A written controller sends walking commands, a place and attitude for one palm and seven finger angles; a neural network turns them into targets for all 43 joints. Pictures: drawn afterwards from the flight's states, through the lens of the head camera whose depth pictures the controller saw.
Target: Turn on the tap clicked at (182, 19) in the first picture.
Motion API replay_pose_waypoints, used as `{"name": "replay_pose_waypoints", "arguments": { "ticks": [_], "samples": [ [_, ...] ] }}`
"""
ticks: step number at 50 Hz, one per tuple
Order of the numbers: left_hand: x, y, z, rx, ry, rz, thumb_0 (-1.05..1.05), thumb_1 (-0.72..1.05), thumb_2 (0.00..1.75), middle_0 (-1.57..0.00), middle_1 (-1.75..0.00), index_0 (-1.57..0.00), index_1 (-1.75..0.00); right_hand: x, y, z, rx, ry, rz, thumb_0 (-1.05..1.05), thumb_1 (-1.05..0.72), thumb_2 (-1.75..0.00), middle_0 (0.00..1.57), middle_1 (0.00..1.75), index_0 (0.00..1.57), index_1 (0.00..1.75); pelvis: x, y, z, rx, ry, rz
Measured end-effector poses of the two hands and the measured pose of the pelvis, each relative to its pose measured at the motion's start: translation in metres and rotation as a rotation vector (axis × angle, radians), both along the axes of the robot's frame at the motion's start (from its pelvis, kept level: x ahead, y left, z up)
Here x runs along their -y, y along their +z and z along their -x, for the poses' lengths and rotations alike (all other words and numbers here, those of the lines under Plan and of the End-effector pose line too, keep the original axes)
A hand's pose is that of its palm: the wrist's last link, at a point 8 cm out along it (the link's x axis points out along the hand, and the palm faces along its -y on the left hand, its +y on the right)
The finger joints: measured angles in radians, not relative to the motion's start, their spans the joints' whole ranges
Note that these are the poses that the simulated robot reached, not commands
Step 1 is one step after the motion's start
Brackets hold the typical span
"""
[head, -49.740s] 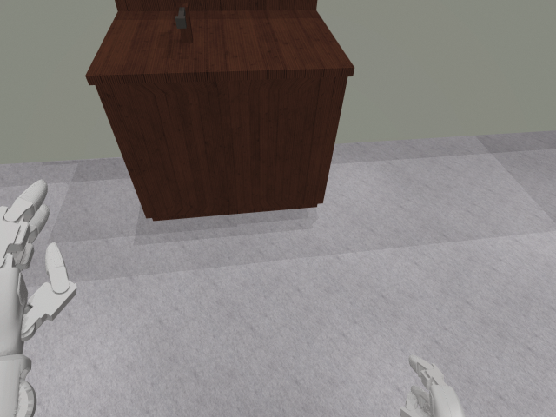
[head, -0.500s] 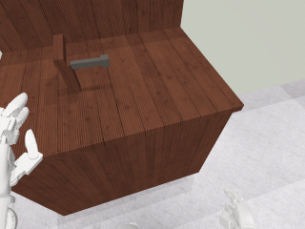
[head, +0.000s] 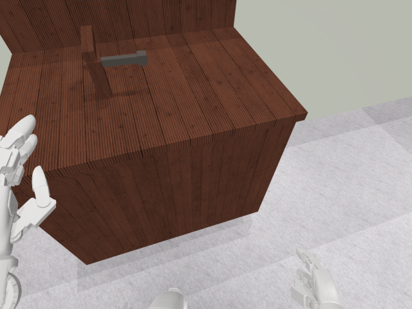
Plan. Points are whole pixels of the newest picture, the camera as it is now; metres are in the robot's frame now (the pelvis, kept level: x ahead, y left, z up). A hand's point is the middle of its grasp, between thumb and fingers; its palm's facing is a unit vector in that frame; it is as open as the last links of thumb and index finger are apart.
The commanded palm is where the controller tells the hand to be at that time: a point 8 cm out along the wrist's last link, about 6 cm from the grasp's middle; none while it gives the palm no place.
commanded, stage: stop stepping back and stand still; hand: left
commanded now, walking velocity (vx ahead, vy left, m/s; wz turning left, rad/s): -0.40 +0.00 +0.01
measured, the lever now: (142, 58) +0.69 +0.23 +0.11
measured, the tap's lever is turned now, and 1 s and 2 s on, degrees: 86 86 86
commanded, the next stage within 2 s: stand and check the lever's angle in 1.72 s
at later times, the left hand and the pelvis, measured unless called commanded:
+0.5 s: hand out of the picture +0.07 +0.24 +0.17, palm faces +0.47 -0.80 -0.37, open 7.4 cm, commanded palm +0.02 +0.28 +0.19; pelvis -0.13 -0.01 -0.01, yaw +4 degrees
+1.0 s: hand out of the picture +0.02 +0.21 +0.16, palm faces +0.45 -0.82 -0.34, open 7.4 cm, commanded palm -0.03 +0.26 +0.19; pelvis -0.16 -0.04 +0.00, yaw +5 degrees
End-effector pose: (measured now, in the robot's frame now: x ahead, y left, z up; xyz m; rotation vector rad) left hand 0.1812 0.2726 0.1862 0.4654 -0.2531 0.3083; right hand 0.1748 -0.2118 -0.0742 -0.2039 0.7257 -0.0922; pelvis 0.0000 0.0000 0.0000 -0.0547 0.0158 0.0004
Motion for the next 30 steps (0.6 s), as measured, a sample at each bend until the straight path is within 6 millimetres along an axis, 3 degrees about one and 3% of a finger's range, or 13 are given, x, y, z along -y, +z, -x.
{"name": "replay_pose_waypoints", "arguments": {
  "ticks": [6, 10, 13, 19, 25, 30],
  "samples": [
    [0.001, -0.006, 0.037, 0.0, -0.016, 0.011, 0.02, 0.88, 0.9, -0.21, -0.3, -0.21, -0.3, 0.024, 0.006, 0.053, -0.055, -0.067, 0.052, 0.01, -0.9, -0.9, 0.2, 0.3, 0.2, 0.3, 0.004, 0.004, 0.034, -0.017, 0.004, -0.051],
    [-0.012, -0.015, 0.062, 0.025, 0.002, -0.001, 0.02, 0.88, 0.9, -0.21, -0.3, -0.21, -0.3, 0.035, 0.008, 0.08, 0.005, -0.097, 0.105, 0.02, -0.9, -0.9, 0.2, 0.3, 0.2, 0.3, -0.003, -0.011, 0.06, -0.029, 0.034, -0.039],
    [-0.019, -0.016, 0.085, 0.03, 0.036, -0.002, 0.02, 0.88, 0.9, -0.21, -0.3, -0.21, -0.3, 0.035, 0.01, 0.103, 0.02, -0.122, 0.106, 0.01, -0.9, -0.9, 0.2, 0.3, 0.2, 0.3, -0.004, -0.01, 0.08, 0.019, 0.024, -0.084],
    [-0.015, 0.003, 0.128, 0.057, 0.085, -0.004, 0.02, 0.89, 0.9, -0.21, -0.3, -0.21, -0.3, 0.027, 0.0, 0.149, -0.029, -0.083, 0.024, 0.01, -0.9, -0.9, 0.2, 0.3, 0.2, 0.3, 0.002, 0.0, 0.102, 0.043, 0.046, -0.061],
    [-0.004, -0.003, 0.154, 0.054, 0.12, 0.004, 0.02, 0.89, 0.9, -0.21, -0.3, -0.21, -0.3, 0.026, -0.028, 0.169, -0.089, -0.026, -0.013, 0.01, -0.9, -0.9, 0.2, 0.3, 0.2, 0.3, 0.013, -0.009, 0.126, 0.072, 0.064, -0.028],
    [0.006, -0.012, 0.166, 0.032, 0.086, 0.077, 0.02, 0.89, 0.9, -0.21, -0.3, -0.21, -0.3, 0.028, -0.017, 0.179, -0.075, -0.033, -0.003, 0.02, -0.9, -0.9, 0.2, 0.3, 0.2, 0.3, 0.017, -0.005, 0.143, 0.061, 0.05, -0.048]
  ]
}}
